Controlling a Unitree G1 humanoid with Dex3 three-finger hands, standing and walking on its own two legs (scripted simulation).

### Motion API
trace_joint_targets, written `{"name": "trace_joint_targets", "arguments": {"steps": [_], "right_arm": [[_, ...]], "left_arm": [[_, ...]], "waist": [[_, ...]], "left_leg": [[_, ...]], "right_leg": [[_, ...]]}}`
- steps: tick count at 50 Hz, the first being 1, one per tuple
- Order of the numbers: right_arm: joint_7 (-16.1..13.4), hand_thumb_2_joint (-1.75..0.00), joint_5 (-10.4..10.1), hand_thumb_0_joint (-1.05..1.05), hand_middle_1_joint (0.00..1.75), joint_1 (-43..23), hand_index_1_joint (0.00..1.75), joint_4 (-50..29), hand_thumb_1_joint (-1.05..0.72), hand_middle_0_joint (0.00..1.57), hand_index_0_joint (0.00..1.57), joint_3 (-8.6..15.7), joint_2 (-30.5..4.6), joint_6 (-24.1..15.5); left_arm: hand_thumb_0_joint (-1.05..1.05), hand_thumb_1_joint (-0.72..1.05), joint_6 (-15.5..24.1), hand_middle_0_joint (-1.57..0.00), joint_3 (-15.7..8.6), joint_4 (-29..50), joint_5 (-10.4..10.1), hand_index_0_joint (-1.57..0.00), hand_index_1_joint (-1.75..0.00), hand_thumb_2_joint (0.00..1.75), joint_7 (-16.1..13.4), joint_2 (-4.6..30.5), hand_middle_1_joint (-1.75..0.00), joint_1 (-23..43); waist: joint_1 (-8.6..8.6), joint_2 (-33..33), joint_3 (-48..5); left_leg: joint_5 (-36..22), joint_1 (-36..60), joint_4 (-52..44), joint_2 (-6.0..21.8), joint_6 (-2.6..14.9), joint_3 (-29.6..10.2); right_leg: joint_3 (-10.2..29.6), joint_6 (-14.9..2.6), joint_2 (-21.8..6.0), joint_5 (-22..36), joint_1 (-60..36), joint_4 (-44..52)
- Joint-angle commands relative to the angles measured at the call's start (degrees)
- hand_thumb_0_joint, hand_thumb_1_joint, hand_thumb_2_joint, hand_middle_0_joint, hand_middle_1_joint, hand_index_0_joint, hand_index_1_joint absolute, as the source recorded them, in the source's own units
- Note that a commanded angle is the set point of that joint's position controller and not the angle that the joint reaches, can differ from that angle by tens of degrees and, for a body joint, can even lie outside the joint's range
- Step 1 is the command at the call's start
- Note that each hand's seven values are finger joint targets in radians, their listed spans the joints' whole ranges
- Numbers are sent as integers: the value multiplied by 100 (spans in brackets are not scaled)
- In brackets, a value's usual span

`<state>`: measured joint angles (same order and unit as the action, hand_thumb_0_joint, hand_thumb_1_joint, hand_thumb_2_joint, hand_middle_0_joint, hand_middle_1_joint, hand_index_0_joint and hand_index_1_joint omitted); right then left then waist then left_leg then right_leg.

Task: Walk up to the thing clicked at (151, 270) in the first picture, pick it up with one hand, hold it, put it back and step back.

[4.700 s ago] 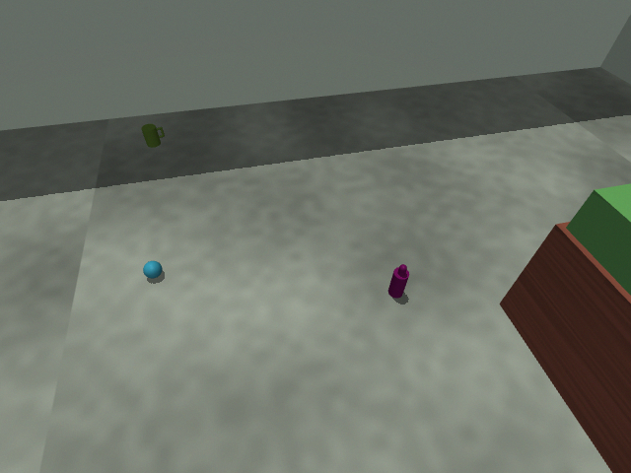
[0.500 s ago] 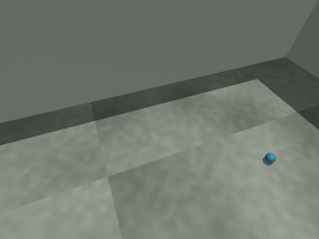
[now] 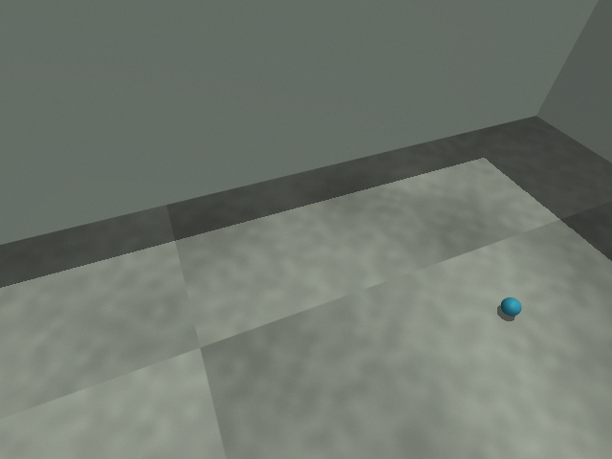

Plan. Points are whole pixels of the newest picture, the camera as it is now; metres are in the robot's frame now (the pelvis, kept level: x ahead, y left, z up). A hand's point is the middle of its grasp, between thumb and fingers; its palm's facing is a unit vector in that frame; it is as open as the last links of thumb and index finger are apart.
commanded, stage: stand
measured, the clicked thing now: (511, 306) +0.79 -0.82 -0.75
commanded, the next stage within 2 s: walk up in 1.78 s
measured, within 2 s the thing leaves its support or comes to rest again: neither
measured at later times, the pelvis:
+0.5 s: pelvis +0.00 +0.00 +0.00, yaw +0 degrees
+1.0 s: pelvis +0.01 +0.00 +0.00, yaw -1 degrees
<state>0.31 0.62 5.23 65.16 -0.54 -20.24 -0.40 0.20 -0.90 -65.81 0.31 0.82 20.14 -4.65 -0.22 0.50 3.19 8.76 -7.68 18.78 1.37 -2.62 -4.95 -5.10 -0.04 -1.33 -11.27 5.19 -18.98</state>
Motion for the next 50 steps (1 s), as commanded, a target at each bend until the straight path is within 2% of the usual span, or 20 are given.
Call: {"name": "trace_joint_targets", "arguments": {"steps": [1, 9, 17, 20, 22, 27, 28, 29, 33, 40, 42, 45, 50], "right_arm": [[-77, -90, -14, 0, 30, -224, 30, -319, -90, 20, 20, 195, -1177, -98], [-86, -90, -20, 0, 30, -152, 30, -312, -90, 20, 20, 187, -1232, -108], [-85, -90, -13, 0, 30, -106, 30, -293, -90, 20, 20, 181, -1214, -102], [-84, -90, -9, 0, 30, -159, 30, -310, -90, 20, 20, 181, -1232, -106], [-87, -90, -13, 0, 30, -89, 30, -313, -90, 20, 20, 175, -1201, -107], [-100, -90, -15, 0, 30, -111, 30, -335, -90, 20, 20, 173, -1196, -112], [-108, -90, -17, 0, 30, -115, 30, -326, -90, 20, 20, 174, -1232, -106], [-112, -90, -14, 0, 30, -137, 30, -336, -90, 20, 20, 176, -1221, -103], [-107, -90, -13, 0, 30, -157, 30, -344, -90, 20, 20, 167, -1228, -107], [-103, -90, -14, 0, 30, -87, 30, -352, -90, 20, 20, 159, -1230, -101], [-97, -90, -15, 0, 30, -159, 30, -369, -90, 20, 20, 155, -1211, -104], [-102, -90, -15, 0, 30, -189, 30, -378, -90, 20, 20, 177, -1243, -108], [-112, -90, -10, 0, 30, -150, 30, -392, -90, 20, 20, 171, -1238, -107]], "left_arm": [[0, 90, 127, -20, -223, 367, 4, -20, -30, 90, -97, 1266, -30, 252], [0, 90, 129, -20, -222, 374, 9, -20, -30, 90, -85, 1266, -30, 184], [0, 90, 104, -20, -210, 366, 19, -20, -30, 90, -74, 1249, -30, 135], [0, 90, 113, -20, -207, 375, 20, -20, -30, 90, -80, 1248, -30, 61], [0, 90, 124, -20, -215, 388, 12, -20, -30, 90, -90, 1283, -30, 93], [0, 90, 131, -20, -213, 396, 10, -20, -30, 90, -112, 1290, -30, 43], [0, 90, 130, -20, -214, 398, 0, -20, -30, 90, -110, 1289, -30, 66], [0, 90, 121, -20, -211, 398, 8, -20, -30, 90, -105, 1290, -30, 78], [0, 90, 105, -20, -200, 377, 2, -20, -30, 90, -108, 1256, -30, 7], [0, 90, 113, -20, -205, 400, 10, -20, -30, 90, -101, 1246, -30, 78], [0, 90, 109, -20, -203, 377, 0, -20, -30, 90, -96, 1257, -30, 54], [0, 90, 120, -20, -205, 401, 18, -20, -30, 90, -97, 1260, -30, 33], [0, 90, 112, -20, -222, 402, 15, -20, -30, 90, -102, 1279, -30, 66]], "waist": [[-40, -35, -413], [-24, -17, -421], [-5, 29, -353], [-60, 7, -455], [-12, -68, -452], [-31, -50, -636], [-24, -61, -569], [-24, -46, -586], [-61, 32, -465], [-22, -6, -413], [-47, 15, -408], [-62, -7, -537], [-33, -15, -474]], "left_leg": [[-736, -149, -246, 479, 273, -297], [-685, -110, -221, 506, 310, -296], [-321, -195, -289, 474, 296, -310], [-619, -102, -204, 500, 316, -303], [-706, -103, -204, 487, 294, -289], [-1208, 72, -118, 524, 309, -257], [-1039, 36, -124, 510, 314, -247], [-1113, 72, -123, 528, 317, -232], [-956, -23, -193, 527, 302, -267], [-887, -88, -219, 519, 322, -262], [-801, -21, -243, 521, 298, -268], [-920, 43, -174, 531, 321, -258], [-891, 25, -207, 518, 299, -253]], "right_leg": [[620, -72, -679, 276, -121, 442], [664, -76, -676, 304, -99, 431], [688, -95, -650, -72, 46, 446], [685, -89, -683, 271, -52, 404], [690, -84, -682, 306, -47, 397], [625, -64, -689, 940, -191, 288], [661, -66, -692, 786, -143, 322], [651, -84, -695, 865, -173, 294], [628, -78, -673, 572, -146, 320], [645, -79, -672, 567, -155, 340], [656, -81, -673, 390, -86, 366], [674, -79, -692, 596, -170, 363], [661, -88, -685, 534, -107, 347]]}}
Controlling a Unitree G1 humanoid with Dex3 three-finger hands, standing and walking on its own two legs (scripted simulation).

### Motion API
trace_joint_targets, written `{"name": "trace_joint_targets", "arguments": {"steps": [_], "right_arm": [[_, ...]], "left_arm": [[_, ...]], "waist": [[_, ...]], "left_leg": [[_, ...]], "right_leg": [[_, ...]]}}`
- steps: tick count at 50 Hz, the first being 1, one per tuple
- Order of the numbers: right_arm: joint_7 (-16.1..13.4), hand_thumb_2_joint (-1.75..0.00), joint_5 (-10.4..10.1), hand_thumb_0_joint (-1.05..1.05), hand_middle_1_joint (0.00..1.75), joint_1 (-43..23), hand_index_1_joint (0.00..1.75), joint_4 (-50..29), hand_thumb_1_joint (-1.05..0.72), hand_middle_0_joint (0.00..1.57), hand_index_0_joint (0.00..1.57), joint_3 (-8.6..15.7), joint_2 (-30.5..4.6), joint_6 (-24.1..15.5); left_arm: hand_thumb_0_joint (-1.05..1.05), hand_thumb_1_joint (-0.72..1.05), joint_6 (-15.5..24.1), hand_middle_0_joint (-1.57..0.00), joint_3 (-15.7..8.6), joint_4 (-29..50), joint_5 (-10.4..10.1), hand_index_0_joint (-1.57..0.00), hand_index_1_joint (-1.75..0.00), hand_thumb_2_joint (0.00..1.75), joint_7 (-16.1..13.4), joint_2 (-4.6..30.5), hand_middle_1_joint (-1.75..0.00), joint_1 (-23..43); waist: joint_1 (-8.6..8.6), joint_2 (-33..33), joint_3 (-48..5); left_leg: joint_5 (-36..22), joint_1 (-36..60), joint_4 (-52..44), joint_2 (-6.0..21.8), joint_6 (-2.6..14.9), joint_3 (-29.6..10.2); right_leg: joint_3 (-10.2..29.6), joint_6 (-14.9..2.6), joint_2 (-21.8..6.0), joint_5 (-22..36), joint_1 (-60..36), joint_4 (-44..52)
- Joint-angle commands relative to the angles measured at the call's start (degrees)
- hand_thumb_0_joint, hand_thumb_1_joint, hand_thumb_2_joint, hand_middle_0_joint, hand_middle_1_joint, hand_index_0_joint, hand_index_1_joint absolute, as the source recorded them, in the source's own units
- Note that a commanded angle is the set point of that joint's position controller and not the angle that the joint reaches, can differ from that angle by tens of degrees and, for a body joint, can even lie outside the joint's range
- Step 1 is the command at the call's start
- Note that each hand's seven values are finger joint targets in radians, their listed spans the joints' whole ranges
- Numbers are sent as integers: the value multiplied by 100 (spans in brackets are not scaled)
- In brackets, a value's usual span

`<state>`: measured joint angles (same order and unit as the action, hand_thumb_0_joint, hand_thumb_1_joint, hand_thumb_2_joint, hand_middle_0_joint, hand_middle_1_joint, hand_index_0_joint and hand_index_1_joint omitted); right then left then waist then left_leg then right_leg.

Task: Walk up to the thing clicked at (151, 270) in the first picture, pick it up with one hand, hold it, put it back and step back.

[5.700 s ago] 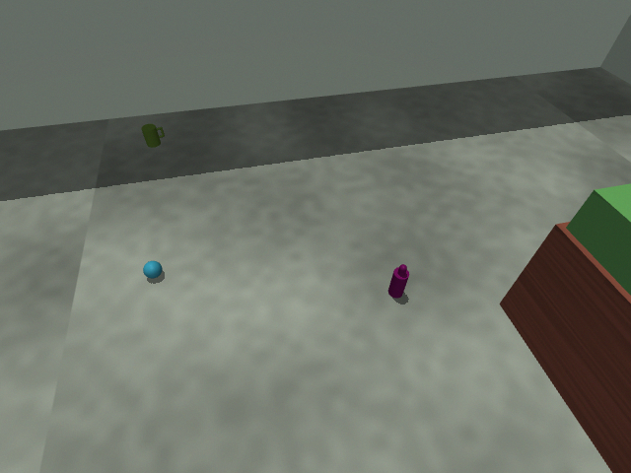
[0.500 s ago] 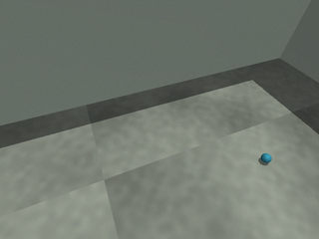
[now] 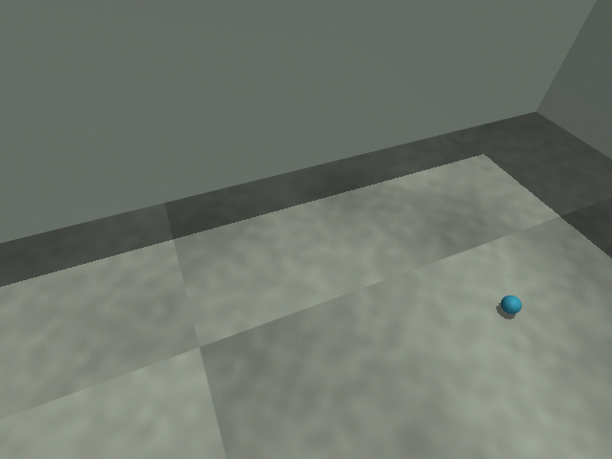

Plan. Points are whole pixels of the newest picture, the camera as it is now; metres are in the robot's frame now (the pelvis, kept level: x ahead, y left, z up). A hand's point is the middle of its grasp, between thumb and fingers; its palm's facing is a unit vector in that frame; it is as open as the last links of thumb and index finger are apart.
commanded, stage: stand
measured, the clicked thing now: (511, 304) +0.79 -0.82 -0.75
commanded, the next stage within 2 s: walk up in 0.78 s
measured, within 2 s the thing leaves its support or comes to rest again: neither
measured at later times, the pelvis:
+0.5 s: pelvis +0.00 +0.00 +0.00, yaw +0 degrees
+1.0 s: pelvis -0.02 +0.04 -0.02, yaw -12 degrees
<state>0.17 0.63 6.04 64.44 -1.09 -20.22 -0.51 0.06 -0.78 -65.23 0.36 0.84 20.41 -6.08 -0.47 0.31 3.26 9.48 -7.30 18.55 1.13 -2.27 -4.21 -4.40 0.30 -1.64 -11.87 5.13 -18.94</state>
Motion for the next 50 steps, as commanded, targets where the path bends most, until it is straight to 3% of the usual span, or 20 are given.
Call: {"name": "trace_joint_targets", "arguments": {"steps": [1, 11, 25, 38, 39, 40, 41, 42, 43, 44, 45, 47, 48, 49, 50], "right_arm": [[-96, -90, -15, 0, 30, -235, 30, -309, -90, 20, 20, 227, -1238, -98], [-106, -90, -22, 0, 30, -201, 30, -337, -90, 20, 20, 222, -1212, -94], [-96, -90, -18, 0, 30, -183, 30, -334, -90, 20, 20, 227, -1250, -85], [-97, -90, -2, 0, 30, -155, 30, -315, -90, 20, 20, 233, -1233, -93], [-56, -90, 25, 0, 30, -445, 30, -739, -90, 20, 20, 657, -1860, -57], [-47, -90, 24, 0, 30, -458, 30, -899, -90, 20, 20, 633, -1651, -11], [-21, -90, -14, 0, 30, -287, 30, -960, -90, 20, 20, 629, -1479, 23], [16, -90, -2, 0, 30, -381, 30, -1090, -90, 20, 20, 626, -1351, 55], [3, -90, -105, 0, 30, -340, 30, -1234, -90, 20, 20, 647, -1155, 78], [11, -90, -112, 0, 30, -363, 30, -1323, -90, 20, 20, 672, -1112, 100], [24, -90, -107, 0, 30, -196, 30, -1354, -90, 20, 20, 713, -1066, 116], [43, -90, -57, 0, 30, 9, 30, -1457, -90, 20, 20, 804, -1097, 99], [36, -90, -1, 0, 30, 288, 30, -1443, -90, 20, 20, 846, -1093, 82], [16, -90, 58, 0, 30, 638, 30, -1412, -90, 20, 20, 900, -1131, 56], [-25, -90, 173, 0, 30, 701, 30, -1519, -90, 20, 20, 1016, -1465, 32]], "left_arm": [[0, 90, 121, -20, -229, 341, -5, -20, -30, 90, -100, 1236, -30, 223], [0, 90, 132, -20, -219, 352, -4, -20, -30, 90, -118, 1227, -30, 166], [0, 90, 134, -20, -215, 363, 21, -20, -30, 90, -115, 1199, -30, 149], [0, 90, 123, -20, -211, 381, 17, -20, -30, 90, -110, 1213, -30, 172], [0, 90, 34, -20, -368, 730, 4, -20, -30, 90, -124, 1637, -30, -112], [0, 90, 48, -20, -408, 806, -2, -20, -30, 90, -150, 1721, -30, -187], [0, 90, 68, -20, -483, 926, 19, -20, -30, 90, -172, 1826, -30, -100], [0, 90, 89, -20, -525, 1052, 54, -20, -30, 90, -196, 1844, -30, -312], [0, 90, 108, -20, -598, 1175, 119, -20, -30, 90, -193, 1891, -30, -459], [0, 90, 109, -20, -587, 1315, 160, -20, -30, 90, -194, 1817, -30, -461], [0, 90, 88, -20, -566, 1450, 181, -20, -30, 90, -193, 1765, -30, -283], [0, 90, 39, -20, -516, 1661, 199, -20, -30, 90, -202, 1583, -30, -131], [0, 90, -2, -20, -492, 1792, 157, -20, -30, 90, -188, 1551, -30, 32], [0, 90, -47, -20, -458, 1918, 75, -20, -30, 90, -173, 1421, -30, 50], [0, 90, -89, -20, -372, 2063, 9, -20, -30, 90, -170, 1081, -30, -32]], "waist": [[-15, 22, -475], [-7, -22, -569], [-6, 79, -387], [-10, 81, -432], [62, -82, -339], [41, -336, -341], [85, -840, -404], [-43, -1285, -435], [-159, -1303, -527], [-131, -1238, -523], [4, -1357, -457], [174, -1184, -480], [347, -946, -585], [504, -492, -737], [509, 591, -651]], "left_leg": [[-975, -32, -187, 542, 263, -338], [-1331, 97, -98, 557, 283, -283], [-845, -57, -213, 554, 273, -303], [-923, -84, -216, 557, 271, -290], [-421, 235, 959, 258, 383, 473], [-297, -53, 1314, 147, 370, 496], [6, -690, 1582, 27, 312, 529], [1298, -1219, 2082, -219, 333, 528], [2236, -1318, 2783, -236, 359, 246], [2481, -1355, 2989, -159, 377, -31], [2413, -1255, 2944, -33, 398, -138], [1880, -966, 2101, -74, 368, 4], [1345, -380, 1444, -188, 343, 196], [595, 376, 544, -138, 372, 217], [462, 804, -242, 746, 529, -869]], "right_leg": [[589, -127, -647, 584, -130, 350], [580, -122, -668, 1092, -209, 296], [611, -112, -638, 619, -115, 384], [609, -126, -643, 623, -151, 331], [1487, -307, -670, 1827, 812, -84], [1715, -460, -845, 2223, 904, -208], [2044, -738, -1063, 2478, 473, -214], [2500, -1100, -1338, 2869, 230, -191], [2989, -1496, -1720, 2636, 244, -159], [3019, -1644, -1686, 2505, 382, -213], [2905, -1582, -1550, 2440, 614, -246], [2574, -1199, -1078, 2285, 849, -581], [2366, -1006, -832, 2224, 1194, -914], [2063, -706, -497, 1646, 1619, -1431], [1592, -353, 159, 369, 2360, -2340]]}}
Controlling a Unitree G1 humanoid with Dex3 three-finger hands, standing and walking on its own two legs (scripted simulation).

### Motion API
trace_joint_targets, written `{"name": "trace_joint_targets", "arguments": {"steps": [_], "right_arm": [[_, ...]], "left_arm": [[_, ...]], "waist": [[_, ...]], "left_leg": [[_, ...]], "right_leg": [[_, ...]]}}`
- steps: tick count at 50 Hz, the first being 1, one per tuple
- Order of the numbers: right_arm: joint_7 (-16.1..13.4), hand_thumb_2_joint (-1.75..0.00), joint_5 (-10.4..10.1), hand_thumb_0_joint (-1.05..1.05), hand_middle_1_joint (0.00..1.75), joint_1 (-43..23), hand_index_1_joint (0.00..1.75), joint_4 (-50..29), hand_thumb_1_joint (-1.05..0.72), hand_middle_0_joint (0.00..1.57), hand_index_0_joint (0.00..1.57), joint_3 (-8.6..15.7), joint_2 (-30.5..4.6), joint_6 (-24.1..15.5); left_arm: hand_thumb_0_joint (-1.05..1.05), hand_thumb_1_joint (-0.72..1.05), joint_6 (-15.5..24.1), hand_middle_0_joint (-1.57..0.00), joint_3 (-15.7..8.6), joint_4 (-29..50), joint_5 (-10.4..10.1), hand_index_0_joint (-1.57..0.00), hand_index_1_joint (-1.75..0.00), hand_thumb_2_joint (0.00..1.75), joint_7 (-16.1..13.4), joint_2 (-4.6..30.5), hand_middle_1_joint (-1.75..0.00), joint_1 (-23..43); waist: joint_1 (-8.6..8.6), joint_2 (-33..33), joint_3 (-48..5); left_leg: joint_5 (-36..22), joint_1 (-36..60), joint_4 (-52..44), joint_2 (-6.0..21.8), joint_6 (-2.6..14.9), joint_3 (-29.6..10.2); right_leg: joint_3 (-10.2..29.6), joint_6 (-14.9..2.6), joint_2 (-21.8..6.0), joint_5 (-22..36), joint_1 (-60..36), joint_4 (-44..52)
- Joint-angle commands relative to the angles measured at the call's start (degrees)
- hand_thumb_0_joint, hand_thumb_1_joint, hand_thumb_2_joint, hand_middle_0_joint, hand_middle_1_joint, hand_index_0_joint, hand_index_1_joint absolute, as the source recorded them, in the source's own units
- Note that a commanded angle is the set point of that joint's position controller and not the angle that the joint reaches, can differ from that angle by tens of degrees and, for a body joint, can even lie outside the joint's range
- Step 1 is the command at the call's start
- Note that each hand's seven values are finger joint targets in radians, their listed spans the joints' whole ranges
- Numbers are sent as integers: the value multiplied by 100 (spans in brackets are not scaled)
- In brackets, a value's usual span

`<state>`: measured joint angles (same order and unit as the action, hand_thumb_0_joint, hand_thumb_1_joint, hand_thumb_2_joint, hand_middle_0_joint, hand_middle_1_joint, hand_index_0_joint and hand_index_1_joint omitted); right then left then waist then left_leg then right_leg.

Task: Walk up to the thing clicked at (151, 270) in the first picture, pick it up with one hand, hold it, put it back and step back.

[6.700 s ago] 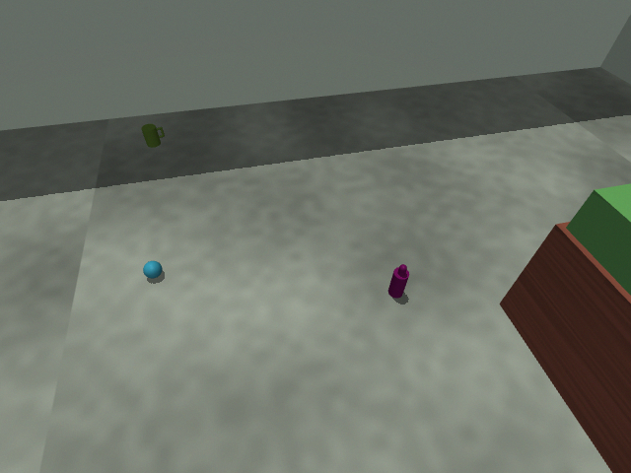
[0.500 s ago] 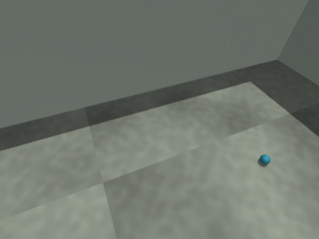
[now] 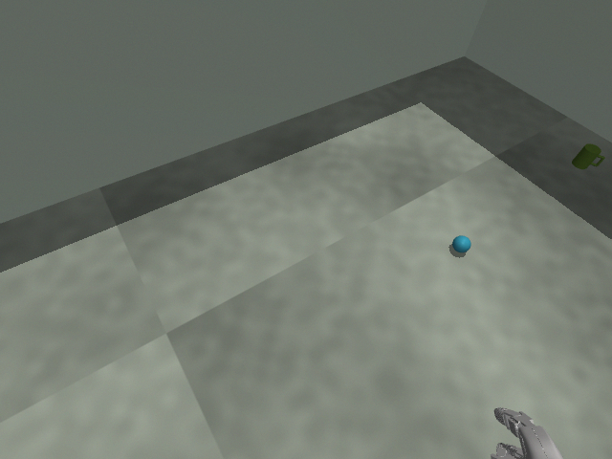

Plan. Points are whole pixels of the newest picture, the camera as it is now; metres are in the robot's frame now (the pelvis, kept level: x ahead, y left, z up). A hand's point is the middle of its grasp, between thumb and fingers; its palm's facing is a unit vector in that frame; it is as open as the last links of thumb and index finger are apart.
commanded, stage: walk up
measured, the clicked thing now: (461, 244) +0.97 -0.67 -0.73
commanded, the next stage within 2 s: stand in 1.98 s
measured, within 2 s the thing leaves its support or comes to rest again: neither
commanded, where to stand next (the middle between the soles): +0.06 -0.03 m, yaw -35 degrees
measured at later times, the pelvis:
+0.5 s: pelvis -0.01 -0.01 -0.01, yaw -18 degrees
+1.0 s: pelvis +0.00 -0.01 -0.02, yaw -30 degrees
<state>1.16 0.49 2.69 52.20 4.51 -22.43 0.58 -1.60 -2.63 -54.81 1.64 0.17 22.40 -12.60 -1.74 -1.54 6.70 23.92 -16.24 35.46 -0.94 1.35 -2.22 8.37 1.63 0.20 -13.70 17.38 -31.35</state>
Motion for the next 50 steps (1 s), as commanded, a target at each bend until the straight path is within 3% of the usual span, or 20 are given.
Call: {"name": "trace_joint_targets", "arguments": {"steps": [1, 2, 3, 6, 11, 14, 18, 19, 20, 21, 25, 31, 35, 36, 37, 38, 39, 42, 47, 50], "right_arm": [[-162, -90, 241, 0, 30, 802, 30, -489, -90, 20, 20, 514, -1543, -107], [-129, -90, 176, 0, 30, 543, 30, -682, -90, 20, 20, 603, -1767, -102], [-113, -90, 127, 0, 30, 304, 30, -807, -90, 20, 20, 619, -1738, -111], [-151, -90, 138, 0, 30, 214, 30, -947, -90, 20, 20, 497, -1371, -221], [-88, -90, 143, 0, 30, 1196, 30, -940, -90, 20, 20, 521, -1523, -291], [-60, -90, 142, 0, 30, 1150, 30, -1105, -90, 20, 20, 509, -1561, -234], [-25, -90, 37, 0, 30, 906, 30, -1296, -90, 20, 20, 406, -1464, -82], [-18, -90, 3, 0, 30, 1009, 30, -1364, -90, 20, 20, 287, -1140, -71], [2, -90, -32, 0, 30, 1065, 30, -1513, -90, 20, 20, 82, -633, -64], [-109, -90, 5, 0, 30, 771, 30, -1462, -90, 20, 20, 224, -1134, -7], [-101, -90, 21, 0, 30, 1247, 30, -969, -90, 20, 20, 188, -1196, -55], [-101, -90, 77, 0, 30, 1117, 30, -961, -90, 20, 20, 210, -1114, -102], [-162, -90, 102, 0, 30, 1614, 30, -800, -90, 20, 20, 292, -1064, -191], [-188, -90, 179, 0, 30, 1719, 30, -828, -90, 20, 20, 339, -1257, -232], [-199, -90, 224, 0, 30, 1579, 30, -918, -90, 20, 20, 431, -1695, -275], [-160, -90, 94, 0, 30, 1285, 30, -1014, -90, 20, 20, 469, -1950, -295], [-133, -90, 83, 0, 30, 1140, 30, -1028, -90, 20, 20, 497, -1944, -301], [-178, -90, 109, 0, 30, 845, 30, -1069, -90, 20, 20, 343, -1556, -322], [-82, -90, 192, 0, 30, 1007, 30, -1109, -90, 20, 20, 280, -1523, -179], [-73, -90, 58, 0, 30, 874, 30, -1200, -90, 20, 20, 130, -1137, -56]], "left_arm": [[0, 90, 46, -20, -161, 1024, -85, -20, -30, 90, -124, 703, -30, 271], [0, 90, -11, -20, -254, 949, -26, -20, -30, 90, -170, 1136, -30, -5], [0, 90, -41, -20, -300, 934, -19, -20, -30, 90, -143, 1265, -30, -96], [0, 90, -60, -20, -448, 747, -85, -20, -30, 90, 72, 1308, -30, -349], [0, 90, 28, -20, -409, 1229, -39, -20, -30, 90, 232, 1052, -30, 162], [0, 90, 105, -20, -403, 1272, -33, -20, -30, 90, 216, 996, -30, 137], [0, 90, 213, -20, -484, 976, -24, -20, -30, 90, 102, 1023, -30, -771], [0, 90, 287, -20, -619, 947, 13, -20, -30, 90, 38, 1440, -30, -1030], [0, 90, 378, -20, -717, 1147, 58, -20, -30, 90, -18, 1915, -30, -884], [0, 90, 340, -20, -719, 1252, 10, -20, -30, 90, -13, 2080, -30, -741], [0, 90, 328, -20, -512, 1367, -83, -20, -30, 90, -118, 1468, -30, -216], [0, 90, 292, -20, -483, 1549, -43, -20, -30, 90, -115, 1511, -30, -315], [0, 90, 176, -20, -399, 1734, -124, -20, -30, 90, -98, 1410, -30, 179], [0, 90, 157, -20, -323, 1774, -164, -20, -30, 90, -107, 1141, -30, 112], [0, 90, 151, -20, -246, 1768, -187, -20, -30, 90, -115, 831, -30, -8], [0, 90, 128, -20, -342, 1600, -143, -20, -30, 90, -201, 1219, -30, -200], [0, 90, 144, -20, -393, 1458, -88, -20, -30, 90, -212, 1455, -30, -269], [0, 90, 183, -20, -437, 1194, -155, -20, -30, 90, -76, 1316, -30, -410], [0, 90, 327, -20, -383, 1085, -100, -20, -30, 90, 8, 1073, -30, -476], [0, 90, 444, -20, -458, 860, 1, -20, -30, 90, -118, 1281, -30, -804]], "waist": [[373, 1530, -944], [377, 1381, -990], [295, 1267, -668], [139, 1075, -363], [561, 1221, -591], [505, 1149, -677], [15, 900, -977], [-168, -248, -1055], [-95, -1635, -913], [-248, -1098, -773], [151, -789, -451], [65, -769, -485], [484, -586, -616], [522, -35, -596], [446, 1078, -558], [368, 1290, -695], [295, 1034, -535], [152, 1039, -308], [281, 1406, -839], [0, 574, -901]], "left_leg": [[-1772, 1665, -1956, 1995, 350, -2004], [-1202, 802, -2123, 2707, 960, -2210], [-964, 347, -2251, 2707, 1241, -2152], [-873, 498, -1996, 1729, 802, -873], [-2426, 1740, -1512, 1832, 940, -454], [-3276, 1204, -1055, 1821, 941, -14], [-2565, 420, 244, 1574, 625, 458], [-1786, -422, 1466, 1092, 292, 811], [847, -2092, 2423, 165, -138, 766], [1385, -1860, 2980, 387, -161, 122], [291, -1390, 2367, 515, -164, 115], [55, -587, 1341, 258, -106, 228], [-830, 786, -32, 22, 68, 337], [-672, 865, -747, 468, 208, -409], [-692, 965, -1557, 1659, 604, -2155], [-738, 428, -1769, 2696, 1408, -2957], [-642, 108, -1811, 2790, 1680, -3098], [-1085, 55, -1361, 1739, 1083, -1153], [-2079, 416, -482, 1559, 1007, -440], [-1569, -592, 847, 1146, 437, 80]], "right_leg": [[42, -286, 597, -1509, 1623, -1870], [-42, -229, 143, -1933, 1232, -2597], [-46, -211, 64, -1785, 1053, -3085], [-34, -206, -38, -879, 1169, -3125], [-552, -87, -133, -1088, 1360, -1779], [-1034, -177, -41, -1132, 445, -1065], [-1234, -423, 193, -205, -1118, 597], [-124, -655, -330, -249, -1846, 1159], [2408, -1236, -1756, 349, -2353, 1394], [2869, -2080, -2283, 437, -1475, 1268], [938, -1368, -1063, 941, -907, 797], [979, -1413, -954, 1956, -168, 352], [1009, -1102, -783, 1619, 846, -426], [865, -780, -389, 999, 1049, -948], [335, -388, 475, -436, 1546, -2029], [-85, -279, 563, -2144, 1203, -3029], [87, -260, 400, -2179, 1107, -3551], [-126, -308, 136, -1499, 1123, -3202], [-952, -204, 206, -1438, 83, -934], [-470, -425, 106, -89, -1157, 456]]}}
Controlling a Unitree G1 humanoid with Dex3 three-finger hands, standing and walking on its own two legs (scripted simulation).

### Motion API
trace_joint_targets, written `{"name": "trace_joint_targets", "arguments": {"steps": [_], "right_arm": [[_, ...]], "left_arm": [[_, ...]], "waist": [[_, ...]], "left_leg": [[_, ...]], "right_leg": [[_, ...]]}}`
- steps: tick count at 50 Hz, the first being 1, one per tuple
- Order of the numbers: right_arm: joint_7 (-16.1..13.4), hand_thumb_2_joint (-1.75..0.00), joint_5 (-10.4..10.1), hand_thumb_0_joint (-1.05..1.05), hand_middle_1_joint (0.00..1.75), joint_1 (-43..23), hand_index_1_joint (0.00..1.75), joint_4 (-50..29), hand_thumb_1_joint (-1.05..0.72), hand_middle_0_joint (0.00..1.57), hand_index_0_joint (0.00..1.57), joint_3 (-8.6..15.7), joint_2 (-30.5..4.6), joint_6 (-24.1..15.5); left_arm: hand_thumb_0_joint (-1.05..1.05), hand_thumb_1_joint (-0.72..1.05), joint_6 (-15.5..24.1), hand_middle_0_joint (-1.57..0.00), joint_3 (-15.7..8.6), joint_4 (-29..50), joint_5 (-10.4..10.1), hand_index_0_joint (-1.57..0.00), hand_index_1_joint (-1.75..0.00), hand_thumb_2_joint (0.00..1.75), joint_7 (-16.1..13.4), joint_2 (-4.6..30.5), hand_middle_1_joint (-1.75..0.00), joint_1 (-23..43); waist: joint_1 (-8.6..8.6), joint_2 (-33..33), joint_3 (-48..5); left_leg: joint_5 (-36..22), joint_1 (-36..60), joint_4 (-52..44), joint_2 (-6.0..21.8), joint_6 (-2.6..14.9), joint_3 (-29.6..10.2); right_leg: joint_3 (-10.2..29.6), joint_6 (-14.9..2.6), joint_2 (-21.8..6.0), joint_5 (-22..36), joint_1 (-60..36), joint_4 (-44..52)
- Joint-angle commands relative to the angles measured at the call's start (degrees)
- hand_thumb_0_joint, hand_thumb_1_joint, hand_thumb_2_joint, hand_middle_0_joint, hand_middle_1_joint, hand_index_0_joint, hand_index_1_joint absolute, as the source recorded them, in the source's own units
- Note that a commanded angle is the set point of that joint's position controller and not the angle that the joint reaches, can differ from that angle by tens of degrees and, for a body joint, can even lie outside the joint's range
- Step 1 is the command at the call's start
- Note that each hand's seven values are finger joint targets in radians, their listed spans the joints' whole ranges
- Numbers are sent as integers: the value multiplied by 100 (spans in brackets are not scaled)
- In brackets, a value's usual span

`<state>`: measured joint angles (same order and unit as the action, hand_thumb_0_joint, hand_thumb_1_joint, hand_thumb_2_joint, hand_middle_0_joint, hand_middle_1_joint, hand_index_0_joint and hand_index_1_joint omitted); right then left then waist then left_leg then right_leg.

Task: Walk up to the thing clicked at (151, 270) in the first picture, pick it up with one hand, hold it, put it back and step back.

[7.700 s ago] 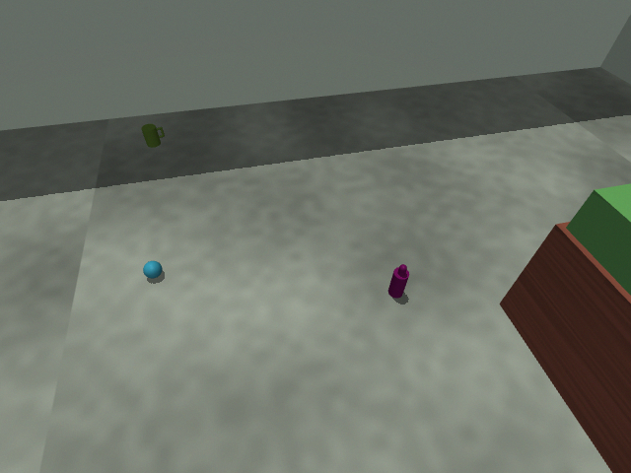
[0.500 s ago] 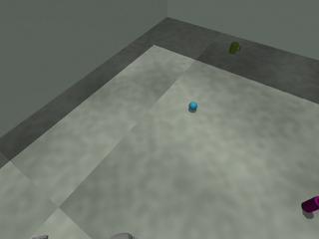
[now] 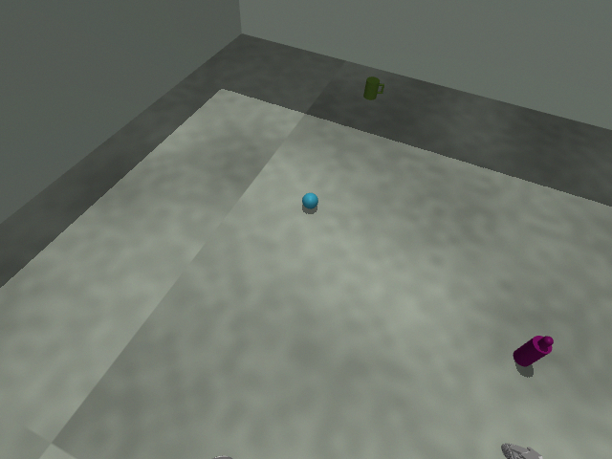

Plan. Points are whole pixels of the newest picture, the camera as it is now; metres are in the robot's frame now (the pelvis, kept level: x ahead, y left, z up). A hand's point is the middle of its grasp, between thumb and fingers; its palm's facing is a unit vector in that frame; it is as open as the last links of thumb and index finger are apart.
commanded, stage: walk up
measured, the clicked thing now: (310, 200) +1.17 -0.09 -0.72
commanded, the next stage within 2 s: stand in 0.98 s
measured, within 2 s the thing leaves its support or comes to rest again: neither
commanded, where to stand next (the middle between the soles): +0.06 +0.02 m, yaw -6 degrees
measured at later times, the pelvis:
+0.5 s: pelvis -0.01 +0.01 +0.01, yaw -5 degrees
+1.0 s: pelvis +0.00 +0.02 +0.02, yaw -8 degrees
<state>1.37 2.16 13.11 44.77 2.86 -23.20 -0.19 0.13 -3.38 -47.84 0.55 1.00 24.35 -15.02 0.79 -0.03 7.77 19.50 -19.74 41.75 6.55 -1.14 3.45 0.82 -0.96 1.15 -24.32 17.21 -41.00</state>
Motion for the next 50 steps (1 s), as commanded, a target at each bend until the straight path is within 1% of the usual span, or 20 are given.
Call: {"name": "trace_joint_targets", "arguments": {"steps": [1, 2, 3, 4, 5, 7, 9, 11, 12, 13, 14, 16, 18, 19, 26, 39, 43, 48, 49, 50], "right_arm": [[-70, -90, -170, 0, 30, -201, 30, -574, -90, 20, 20, 159, -647, 39], [-168, -90, -159, 0, 30, -529, 30, -528, -90, 20, 20, 277, -998, 93], [-182, -90, -146, 0, 30, -444, 30, -383, -90, 20, 20, 330, -1122, 109], [-175, -90, -204, 0, 30, -403, 30, -271, -90, 20, 20, 278, -1036, 85], [-177, -90, -224, 0, 30, -393, 30, -193, -90, 20, 20, 244, -988, 44], [-172, -90, -188, 0, 30, -230, 30, -6, -90, 20, 20, 248, -1014, -7], [-149, -90, -189, 0, 30, -207, 30, 103, -90, 20, 20, 237, -952, -23], [-150, -90, -163, 0, 30, 41, 30, 299, -90, 20, 20, 259, -930, -93], [-171, -90, -103, 0, 30, 86, 30, 345, -90, 20, 20, 316, -1154, -139], [-165, -90, -100, 0, 30, -299, 30, 258, -90, 20, 20, 327, -1390, -179], [-123, -90, -172, 0, 30, -578, 30, 271, -90, 20, 20, 309, -1463, -172], [-85, -90, -161, 0, 30, -916, 30, 328, -90, 20, 20, 188, -1221, -133], [-88, -90, -199, 0, 30, -825, 30, 458, -90, 20, 20, 139, -1103, -93], [-84, -90, -196, 0, 30, -784, 30, 576, -90, 20, 20, 126, -1062, -73], [-49, -90, -197, 0, 30, -917, 30, 892, -90, 20, 20, 84, -1046, -112], [-64, -90, -197, 0, 30, -1165, 30, 1258, -90, 20, 20, 116, -1107, -83], [-67, -90, -199, 0, 30, -1121, 30, 1330, -90, 20, 20, 137, -1092, -46], [-64, -90, -181, 0, 30, -1225, 30, 1345, -90, 20, 20, 165, -1143, -57], [-86, -90, -185, 0, 30, -1248, 30, 1419, -90, 20, 20, 81, -1010, -71], [-99, -90, -194, 0, 30, -1306, 30, 1423, -90, 20, 20, 84, -1003, -78]], "left_arm": [[0, 90, 343, -20, -453, 321, 181, -20, -30, 90, -237, 1497, -30, -379], [0, 90, 343, -20, -454, 351, 148, -20, -30, 90, -249, 1836, -30, -214], [0, 90, 364, -20, -408, 357, 93, -20, -30, 90, -238, 1628, -30, -158], [0, 90, 387, -20, -320, 333, 32, -20, -30, 90, -257, 1389, -30, -7], [0, 90, 394, -20, -273, 296, 59, -20, -30, 90, -277, 1335, -30, 44], [0, 90, 403, -20, -258, 239, 65, -20, -30, 90, -276, 1331, -30, 58], [0, 90, 366, -20, -208, 230, 50, -20, -30, 90, -271, 1289, -30, 169], [0, 90, 311, -20, -167, 249, -17, -20, -30, 90, -258, 1197, -30, 405], [0, 90, 296, -20, -90, 284, -66, -20, -30, 90, -251, 940, -30, 400], [0, 90, 260, -20, -41, 184, -118, -20, -30, 90, -239, 755, -30, 250], [0, 90, 235, -20, -90, -24, -102, -20, -30, 90, -273, 940, -30, 180], [0, 90, 291, -20, -75, -232, -32, -20, -30, 90, -246, 918, -30, 112], [0, 90, 335, -20, -106, -245, -22, -20, -30, 90, -207, 1184, -30, 449], [0, 90, 327, -20, -96, -299, -40, -20, -30, 90, -200, 1209, -30, 544], [0, 90, 299, -20, 8, -568, -22, -20, -30, 90, -182, 979, -30, 831], [0, 90, 221, -20, 51, -977, -48, -20, -30, 90, -190, 933, -30, 1042], [0, 90, 219, -20, 65, -975, -42, -20, -30, 90, -186, 956, -30, 1162], [0, 90, 179, -20, 79, -1052, -41, -20, -30, 90, -191, 899, -30, 1034], [0, 90, 179, -20, 121, -1180, -9, -20, -30, 90, -154, 807, -30, 1092], [0, 90, 190, -20, 109, -1174, 6, -20, -30, 90, -141, 877, -30, 1127]], "waist": [[-183, -751, -820], [-257, -792, -714], [-175, -427, -587], [-90, -283, -578], [-53, -509, -597], [-61, -890, -708], [0, -956, -789], [190, -837, -977], [175, -319, -1187], [-25, 271, -1160], [-150, 368, -1058], [-270, 229, -909], [-62, 89, -663], [-28, 144, -509], [-46, -137, -768], [-50, 87, -873], [17, -25, -797], [-53, 190, -935], [-54, 126, -984], [-35, -20, -965]], "left_leg": [[117, -1259, 1011, -259, 192, -167], [1577, -899, 1500, -277, 184, -573], [1649, -720, 1701, -166, 184, -842], [1481, -920, 1484, -135, 223, -859], [1296, -838, 1142, -99, 229, -765], [923, -352, 759, -206, 197, -557], [708, 121, 141, -351, 231, -363], [-590, 1009, -1075, -419, 293, -303], [-1315, 1409, -1374, 55, 485, -919], [-1015, 1061, -1651, 727, 859, -1869], [-754, 511, -1598, 1050, 1181, -1925], [-606, 188, -1306, 520, 807, -1218], [-60, 352, -1052, -92, 371, -629], [169, 532, -1067, -165, 323, -573], [82, 806, -1702, 106, 474, -705], [-264, 1127, -2035, 262, 448, -544], [-120, 1226, -1960, 140, 388, -409], [-237, 1319, -2233, 359, 521, -493], [-336, 1016, -2391, 319, 436, -752], [-452, 1167, -2334, 213, 361, -636]], "right_leg": [[2661, -666, -1338, 1155, -1173, 1814], [3529, -1578, -2159, 1492, -275, 1862], [3254, -1616, -2055, 1776, -137, 1702], [2626, -1396, -1730, 2391, -484, 1465], [2357, -1204, -1507, 2771, -540, 1329], [1971, -1054, -1313, 3393, -384, 1175], [1656, -949, -1112, 3471, -181, 1019], [1367, -694, -927, 3232, 178, 604], [1148, -388, -681, 2780, 398, 291], [754, -105, -144, 1579, 425, 23], [389, -84, -53, 573, -154, 16], [833, -199, -211, 888, -475, 791], [1539, -431, -639, 1265, -31, 1221], [1709, -485, -746, 1045, 297, 1368], [1286, -250, -452, 1365, -69, 1458], [1104, -153, -375, 1957, -311, 1516], [1324, -200, -459, 1878, -125, 1712], [959, -87, -264, 2013, -253, 1417], [958, 2, -463, 2058, -652, 1751], [1103, 0, -543, 2185, -612, 1916]]}}
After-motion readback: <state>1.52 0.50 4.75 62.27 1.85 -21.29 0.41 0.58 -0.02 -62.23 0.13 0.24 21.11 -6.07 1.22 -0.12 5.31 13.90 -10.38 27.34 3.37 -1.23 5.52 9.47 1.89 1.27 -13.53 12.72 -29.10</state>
